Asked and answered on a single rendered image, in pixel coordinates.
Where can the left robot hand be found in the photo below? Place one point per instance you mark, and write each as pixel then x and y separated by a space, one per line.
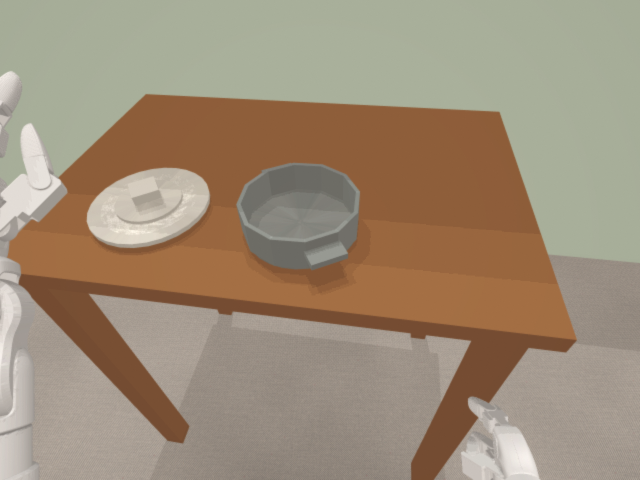
pixel 32 196

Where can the table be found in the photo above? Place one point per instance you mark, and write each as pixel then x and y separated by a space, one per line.
pixel 447 241

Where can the lid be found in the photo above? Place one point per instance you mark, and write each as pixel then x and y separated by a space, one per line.
pixel 114 219

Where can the robot left forearm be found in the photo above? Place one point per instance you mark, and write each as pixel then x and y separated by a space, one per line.
pixel 17 384

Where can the knob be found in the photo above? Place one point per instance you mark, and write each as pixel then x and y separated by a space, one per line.
pixel 144 190

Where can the pot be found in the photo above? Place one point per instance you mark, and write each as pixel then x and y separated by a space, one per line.
pixel 300 215

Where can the right robot hand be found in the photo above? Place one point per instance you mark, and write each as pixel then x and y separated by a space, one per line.
pixel 507 454

